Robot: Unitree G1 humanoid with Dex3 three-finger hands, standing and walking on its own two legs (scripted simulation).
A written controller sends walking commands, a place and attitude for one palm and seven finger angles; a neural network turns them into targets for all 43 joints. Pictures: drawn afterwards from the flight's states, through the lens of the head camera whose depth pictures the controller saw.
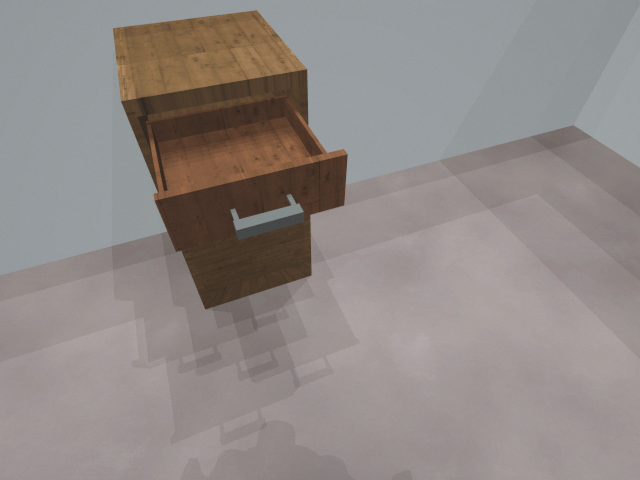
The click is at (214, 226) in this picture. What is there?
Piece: drawer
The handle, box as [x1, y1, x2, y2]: [230, 194, 303, 239]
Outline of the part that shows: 303,211 299,204 295,203 290,194 286,195 290,204 289,206 239,219 235,209 230,209 234,220 234,227 238,239 303,221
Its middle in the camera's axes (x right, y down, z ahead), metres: -0.11 -0.05 +0.76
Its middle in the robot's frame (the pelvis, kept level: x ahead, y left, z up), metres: +0.59 +0.15 -0.06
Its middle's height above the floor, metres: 0.72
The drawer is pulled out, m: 0.30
